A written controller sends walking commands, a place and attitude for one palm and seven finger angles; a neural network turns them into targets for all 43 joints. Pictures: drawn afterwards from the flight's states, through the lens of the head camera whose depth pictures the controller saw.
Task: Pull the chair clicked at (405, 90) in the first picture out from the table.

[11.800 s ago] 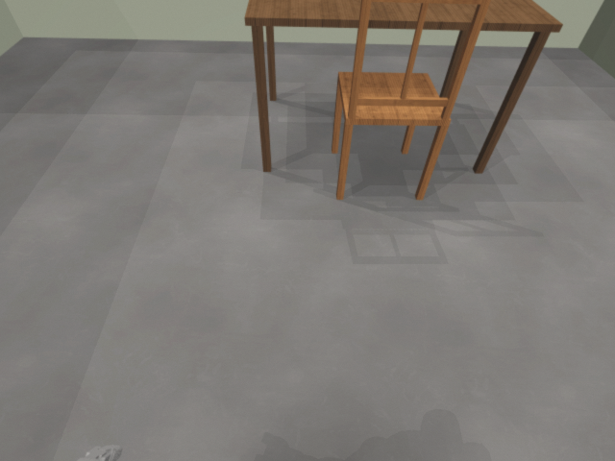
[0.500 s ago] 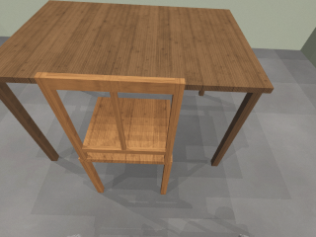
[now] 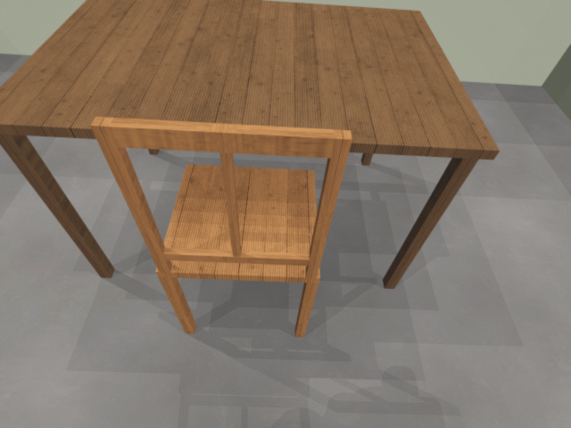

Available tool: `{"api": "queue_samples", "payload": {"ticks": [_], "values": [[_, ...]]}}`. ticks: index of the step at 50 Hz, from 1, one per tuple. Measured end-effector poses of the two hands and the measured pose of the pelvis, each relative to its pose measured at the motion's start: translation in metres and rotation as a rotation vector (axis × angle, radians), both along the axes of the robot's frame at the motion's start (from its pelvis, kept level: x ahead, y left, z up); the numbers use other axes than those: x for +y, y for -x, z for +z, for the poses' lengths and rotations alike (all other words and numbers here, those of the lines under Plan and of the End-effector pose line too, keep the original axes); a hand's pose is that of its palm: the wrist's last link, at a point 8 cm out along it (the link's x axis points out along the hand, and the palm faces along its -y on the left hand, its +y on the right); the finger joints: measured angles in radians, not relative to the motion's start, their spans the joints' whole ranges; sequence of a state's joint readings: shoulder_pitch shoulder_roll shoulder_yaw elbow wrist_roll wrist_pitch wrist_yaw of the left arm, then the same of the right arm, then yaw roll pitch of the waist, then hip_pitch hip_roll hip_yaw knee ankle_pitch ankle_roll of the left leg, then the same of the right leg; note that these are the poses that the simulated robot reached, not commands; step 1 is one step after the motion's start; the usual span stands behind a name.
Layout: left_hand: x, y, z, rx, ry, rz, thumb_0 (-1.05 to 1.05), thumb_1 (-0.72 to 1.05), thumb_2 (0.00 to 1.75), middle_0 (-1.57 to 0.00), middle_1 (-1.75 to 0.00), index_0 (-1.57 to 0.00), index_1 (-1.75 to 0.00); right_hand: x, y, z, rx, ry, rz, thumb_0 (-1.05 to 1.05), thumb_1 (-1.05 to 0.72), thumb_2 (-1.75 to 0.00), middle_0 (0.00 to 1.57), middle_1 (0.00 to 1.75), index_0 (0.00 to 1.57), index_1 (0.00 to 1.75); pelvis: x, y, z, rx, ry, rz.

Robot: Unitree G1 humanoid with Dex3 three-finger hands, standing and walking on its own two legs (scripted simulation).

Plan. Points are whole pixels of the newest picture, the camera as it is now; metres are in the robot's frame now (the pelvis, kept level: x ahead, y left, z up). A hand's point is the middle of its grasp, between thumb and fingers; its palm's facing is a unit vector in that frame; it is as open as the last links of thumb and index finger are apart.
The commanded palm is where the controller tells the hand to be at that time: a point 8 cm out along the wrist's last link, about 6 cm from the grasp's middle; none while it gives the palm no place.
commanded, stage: come to a stop and stand still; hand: left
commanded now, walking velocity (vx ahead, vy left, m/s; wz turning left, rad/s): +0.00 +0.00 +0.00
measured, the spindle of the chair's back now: (232, 210) +0.52 +0.14 -0.08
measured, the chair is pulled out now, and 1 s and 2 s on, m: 0.00 0.00 0.00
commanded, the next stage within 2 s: look again from close up in 0.08 s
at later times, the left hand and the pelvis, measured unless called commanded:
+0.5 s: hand out of the picture +0.00 +0.15 -0.18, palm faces +0.00 -0.99 -0.17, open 7.3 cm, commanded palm none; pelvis +0.00 -0.01 +0.00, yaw -1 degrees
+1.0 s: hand out of the picture +0.01 +0.14 -0.17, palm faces +0.00 -0.99 -0.17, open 7.3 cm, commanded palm none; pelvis +0.01 -0.02 +0.00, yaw -1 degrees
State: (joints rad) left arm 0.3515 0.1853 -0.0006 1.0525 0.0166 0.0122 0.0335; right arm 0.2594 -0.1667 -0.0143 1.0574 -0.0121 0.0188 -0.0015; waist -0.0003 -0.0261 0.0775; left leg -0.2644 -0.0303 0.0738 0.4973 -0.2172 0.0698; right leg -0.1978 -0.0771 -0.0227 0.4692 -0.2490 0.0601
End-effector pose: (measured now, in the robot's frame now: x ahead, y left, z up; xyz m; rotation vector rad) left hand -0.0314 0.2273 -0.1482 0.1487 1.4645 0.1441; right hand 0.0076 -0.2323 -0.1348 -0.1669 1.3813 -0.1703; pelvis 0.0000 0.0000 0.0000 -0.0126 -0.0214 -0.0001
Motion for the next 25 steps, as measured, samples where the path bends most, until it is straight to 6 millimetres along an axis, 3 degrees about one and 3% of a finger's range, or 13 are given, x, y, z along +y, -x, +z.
{"api": "queue_samples", "payload": {"ticks": [8, 25], "values": [[-0.008, 0.003, 0.002, 0.008, 0.006, 0.004, 0.00, 0.91, 0.90, -0.20, -0.30, -0.20, -0.29, 0.010, 0.011, -0.005, 0.025, -0.035, -0.018, 0.00, -0.91, -0.89, 0.20, 0.30, 0.20, 0.30, 0.000, 0.002, 0.001, -0.003, -0.004, -0.003], [-0.025, -0.032, 0.001, -0.069, 0.017, -0.022, 0.00, 0.92, 0.90, -0.20, -0.30, -0.20, -0.30, 0.001, 0.008, -0.008, 0.006, -0.039, -0.041, 0.01, -0.92, -0.89, 0.20, 0.30, 0.20, 0.30, -0.009, 0.000, 0.001, -0.006, -0.009, -0.016]]}}
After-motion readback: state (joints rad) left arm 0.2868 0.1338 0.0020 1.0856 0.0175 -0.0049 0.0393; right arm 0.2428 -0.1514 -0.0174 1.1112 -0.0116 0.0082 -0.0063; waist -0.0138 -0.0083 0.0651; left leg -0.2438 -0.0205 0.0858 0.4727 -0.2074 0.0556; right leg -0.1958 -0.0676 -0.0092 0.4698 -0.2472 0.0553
